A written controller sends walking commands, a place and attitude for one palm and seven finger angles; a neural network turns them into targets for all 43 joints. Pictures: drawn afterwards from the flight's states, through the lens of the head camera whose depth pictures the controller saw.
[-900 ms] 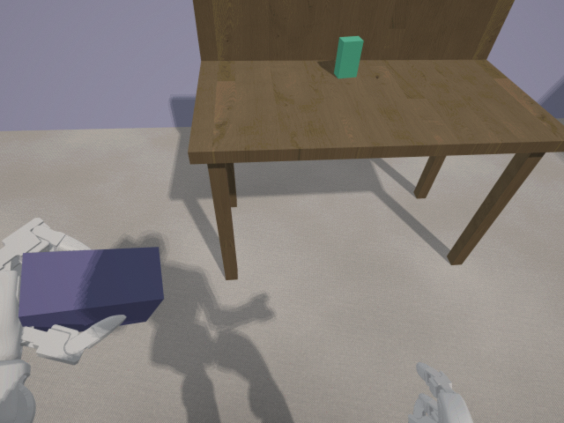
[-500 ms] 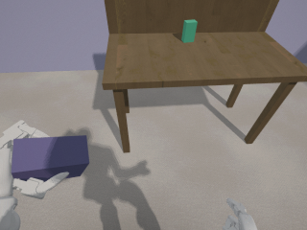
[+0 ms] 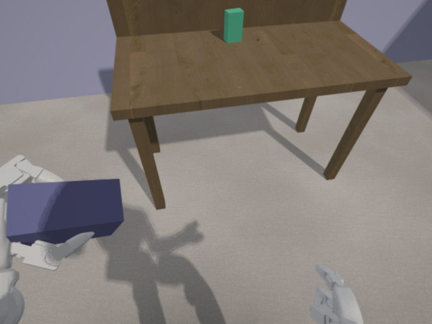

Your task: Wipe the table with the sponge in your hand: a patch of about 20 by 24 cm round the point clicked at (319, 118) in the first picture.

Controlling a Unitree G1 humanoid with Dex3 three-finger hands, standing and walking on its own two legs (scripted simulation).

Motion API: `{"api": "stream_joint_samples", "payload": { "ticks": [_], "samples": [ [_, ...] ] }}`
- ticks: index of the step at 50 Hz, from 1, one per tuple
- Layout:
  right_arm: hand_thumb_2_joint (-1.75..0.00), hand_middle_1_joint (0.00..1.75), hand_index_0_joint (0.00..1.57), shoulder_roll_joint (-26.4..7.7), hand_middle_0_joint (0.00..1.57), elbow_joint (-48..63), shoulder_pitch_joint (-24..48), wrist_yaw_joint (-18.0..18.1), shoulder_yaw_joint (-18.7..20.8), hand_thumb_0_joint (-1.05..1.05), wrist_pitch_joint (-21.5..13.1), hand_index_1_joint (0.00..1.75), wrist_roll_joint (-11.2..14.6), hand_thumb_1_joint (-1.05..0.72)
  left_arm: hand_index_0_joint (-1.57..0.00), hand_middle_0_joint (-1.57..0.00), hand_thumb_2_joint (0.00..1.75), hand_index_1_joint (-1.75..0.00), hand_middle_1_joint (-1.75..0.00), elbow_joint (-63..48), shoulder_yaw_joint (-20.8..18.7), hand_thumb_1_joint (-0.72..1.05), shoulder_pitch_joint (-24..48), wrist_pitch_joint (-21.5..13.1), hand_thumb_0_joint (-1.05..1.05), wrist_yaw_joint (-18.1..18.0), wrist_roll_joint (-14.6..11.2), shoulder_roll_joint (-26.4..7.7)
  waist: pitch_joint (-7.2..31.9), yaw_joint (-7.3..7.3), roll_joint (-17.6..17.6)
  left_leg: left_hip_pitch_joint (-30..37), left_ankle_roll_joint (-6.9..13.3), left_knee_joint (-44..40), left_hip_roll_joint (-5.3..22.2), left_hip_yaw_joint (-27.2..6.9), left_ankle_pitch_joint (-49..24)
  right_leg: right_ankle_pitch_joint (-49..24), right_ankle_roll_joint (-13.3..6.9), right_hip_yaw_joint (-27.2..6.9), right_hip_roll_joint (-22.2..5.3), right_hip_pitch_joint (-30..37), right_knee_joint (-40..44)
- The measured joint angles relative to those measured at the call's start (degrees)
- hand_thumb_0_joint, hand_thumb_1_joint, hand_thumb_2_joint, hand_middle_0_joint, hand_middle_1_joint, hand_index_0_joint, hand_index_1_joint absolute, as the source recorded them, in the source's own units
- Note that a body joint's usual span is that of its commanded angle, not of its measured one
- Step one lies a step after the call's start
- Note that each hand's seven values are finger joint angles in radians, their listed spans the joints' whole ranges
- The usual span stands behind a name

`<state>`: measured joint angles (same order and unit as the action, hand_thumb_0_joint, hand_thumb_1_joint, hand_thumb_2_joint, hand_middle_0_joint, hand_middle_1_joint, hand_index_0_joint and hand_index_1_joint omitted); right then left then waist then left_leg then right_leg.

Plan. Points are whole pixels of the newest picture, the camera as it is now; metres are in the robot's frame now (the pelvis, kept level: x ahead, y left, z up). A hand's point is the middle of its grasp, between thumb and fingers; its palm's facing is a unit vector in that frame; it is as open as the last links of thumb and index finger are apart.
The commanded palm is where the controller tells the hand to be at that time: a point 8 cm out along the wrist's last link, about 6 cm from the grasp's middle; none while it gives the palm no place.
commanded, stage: walk to a spot facing it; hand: left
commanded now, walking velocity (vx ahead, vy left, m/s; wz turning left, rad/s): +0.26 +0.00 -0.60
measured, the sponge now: (84, 212) +0.23 +0.21 +0.16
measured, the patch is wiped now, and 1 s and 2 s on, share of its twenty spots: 0.00 0.00 0.00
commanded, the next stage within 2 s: turn to face it in 0.50 s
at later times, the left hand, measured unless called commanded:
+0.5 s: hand (158, 153) +0.33 +0.12 +0.18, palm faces +0.13 -0.88 -0.46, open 9.7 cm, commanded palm +0.28 +0.19 +0.20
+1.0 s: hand (167, 111) +0.41 +0.12 +0.19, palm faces +0.13 -0.90 -0.42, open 9.7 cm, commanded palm +0.37 +0.18 +0.20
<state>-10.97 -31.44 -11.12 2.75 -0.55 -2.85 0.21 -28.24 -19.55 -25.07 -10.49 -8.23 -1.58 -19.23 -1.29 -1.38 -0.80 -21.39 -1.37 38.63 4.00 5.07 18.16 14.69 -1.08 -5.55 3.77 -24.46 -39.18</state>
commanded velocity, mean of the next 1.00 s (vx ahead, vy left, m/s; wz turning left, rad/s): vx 0.14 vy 0.00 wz -0.15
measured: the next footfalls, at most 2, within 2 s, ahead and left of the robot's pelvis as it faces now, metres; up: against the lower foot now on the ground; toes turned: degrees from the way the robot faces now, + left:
left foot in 0.76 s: +0.22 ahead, +0.07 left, +0.00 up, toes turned -9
right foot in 1.50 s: +0.16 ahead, -0.17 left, +0.00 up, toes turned -21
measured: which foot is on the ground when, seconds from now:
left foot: down 0.00-0.34, up 0.36-0.74, down 0.76-1.00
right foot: down 0.00-1.00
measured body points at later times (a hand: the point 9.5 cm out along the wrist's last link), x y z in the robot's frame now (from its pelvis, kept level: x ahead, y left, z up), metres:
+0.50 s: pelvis +0.05 -0.04 +0.01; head +0.08 -0.06 +0.46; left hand +0.31 +0.17 +0.20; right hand +0.14 -0.30 -0.10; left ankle +0.08 +0.11 -0.62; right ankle +0.05 -0.10 -0.72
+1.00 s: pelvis +0.14 -0.04 +0.01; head +0.15 -0.04 +0.46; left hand +0.40 +0.17 +0.21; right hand +0.25 -0.28 -0.07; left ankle +0.21 +0.07 -0.72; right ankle +0.11 -0.13 -0.72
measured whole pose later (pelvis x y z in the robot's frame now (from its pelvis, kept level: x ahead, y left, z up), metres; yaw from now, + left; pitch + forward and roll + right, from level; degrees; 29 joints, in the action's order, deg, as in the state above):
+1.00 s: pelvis +0.14 -0.04 +0.01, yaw -17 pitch -1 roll -1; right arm -8.3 -32.6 -11.6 2.2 -2.0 -4.3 0.2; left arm -30.8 -20.2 -26.8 -11.1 -8.4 -1.4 -21.9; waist -2.7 0.3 0.4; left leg -17.7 -0.4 34.0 4.4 5.5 15.0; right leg 17.0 -0.5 5.4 0.1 -13.4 -32.4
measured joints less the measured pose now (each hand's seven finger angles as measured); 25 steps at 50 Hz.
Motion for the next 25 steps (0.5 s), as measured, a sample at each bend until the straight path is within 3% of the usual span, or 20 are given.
{"api": "stream_joint_samples", "payload": {
  "ticks": [4, 9, 13, 16, 17, 18, 20, 22, 25],
  "samples": [
    [-0.90, 0.30, 0.20, -0.7, 0.20, -1.3, -1.3, -0.1, 0.5, 0.01, 0.2, 0.30, -0.7, -0.91, -0.80, -0.81, 0.97, -1.32, -1.33, -0.6, -0.2, -0.45, -1.0, -1.1, 0.00, 0.1, 0.0, 0.4, 0.8, 0.45, -0.7, 0.1, 0.3, 0.8, -0.5, 1.1, 5.0, 0.8, -0.4, -1.5, 0.0, -0.8, -1.1],
    [-0.90, 0.30, 0.20, -1.5, 0.20, -2.3, -2.9, 0.6, 1.0, 0.01, 0.3, 0.30, -0.7, -0.91, -0.80, -0.81, 0.97, -1.32, -1.33, 0.8, -1.8, -0.45, -1.5, -2.7, 0.00, 0.0, -0.1, -0.3, 1.0, 0.88, -0.8, 2.3, 0.0, -1.2, 0.2, 3.2, -0.7, 3.9, -0.3, -3.1, 0.9, -1.1, -3.7],
    [-0.90, 0.30, 0.20, -1.1, 0.20, -2.9, -3.9, 0.8, 1.4, 0.01, -0.4, 0.30, -0.2, -0.91, -0.80, -0.81, 0.97, -1.33, -1.33, 4.7, -2.6, -0.45, -1.3, -2.8, 0.00, 0.3, 0.4, -0.2, 1.0, 0.59, 1.6, 4.6, -1.1, 0.2, 3.2, 5.0, 2.8, 12.3, 1.4, 4.8, -1.7, -2.2, -12.0],
    [-0.90, 0.30, 0.20, -0.7, 0.20, -2.6, -4.8, 0.0, 0.8, 0.01, -1.3, 0.30, -0.2, -0.91, -0.80, -0.81, 0.98, -1.33, -1.33, 5.4, -2.0, -0.45, -0.5, -2.6, 0.00, 0.5, 0.9, -0.5, 0.4, 0.09, 3.7, 5.7, -2.5, 2.7, 6.6, 5.9, 5.1, 10.5, 1.4, 9.9, -3.2, 2.3, -4.7],
    [-0.90, 0.30, 0.20, -0.5, 0.20, -2.4, -4.8, -0.3, 0.7, 0.01, -1.7, 0.30, 0.0, -0.91, -0.80, -0.81, 0.98, -1.33, -1.33, 5.0, -1.7, -0.45, 0.4, -2.5, 0.00, 0.6, 1.1, -1.0, -0.3, 0.04, 3.9, 4.2, -1.8, 6.7, 7.5, 5.2, 6.1, 5.0, -0.2, 10.6, -2.9, 2.8, -3.0],
    [-0.90, 0.30, 0.20, -0.5, 0.20, -2.9, -4.2, -0.6, 0.6, 0.01, -1.7, 0.30, 0.1, -0.91, -0.80, -0.81, 0.98, -1.33, -1.33, 4.7, -1.2, -0.45, 1.8, -2.7, 0.00, 0.7, 1.2, -1.0, -1.1, 0.12, 3.9, 1.7, -1.4, 13.3, 7.1, 2.8, 8.5, 4.1, -1.9, 10.9, -2.4, 2.3, -4.4],
    [-0.90, 0.30, 0.20, -0.7, 0.20, -4.5, -2.4, -1.1, 0.6, 0.01, -1.2, 0.30, 0.0, -0.91, -0.80, -0.81, 0.98, -1.33, -1.33, 4.5, 0.0, -0.45, 3.3, -2.7, 0.00, 0.6, 1.1, 0.2, -2.5, 0.49, 3.6, -3.4, -1.7, 25.6, 4.4, -2.0, 10.1, 5.8, -3.9, 10.5, -1.5, 2.8, -4.9],
    [-0.90, 0.30, 0.20, -0.9, 0.20, -4.9, -1.0, -1.6, 0.7, 0.01, -0.1, 0.30, -0.1, -0.91, -0.80, -0.81, 0.98, -1.33, -1.33, 3.3, 0.5, -0.45, 2.1, -2.9, 0.00, 0.8, 0.9, 1.0, -3.1, 1.19, 3.3, -7.4, -2.2, 33.0, 2.6, -3.9, 7.6, 5.5, -4.5, 9.2, -0.4, 4.2, -2.0],
    [-0.90, 0.30, 0.20, -1.0, 0.20, -4.3, -0.1, -1.6, 1.0, 0.01, 1.1, 0.30, -0.3, -0.91, -0.80, -0.81, 0.98, -1.33, -1.33, 0.7, -0.1, -0.45, -1.7, -4.2, 0.00, 1.2, 0.8, -0.3, -2.9, 2.51, 2.5, -11.9, -2.7, 34.8, 1.6, -4.2, 3.8, 2.5, -4.3, 7.3, 0.5, 6.6, 4.2]
  ]
}}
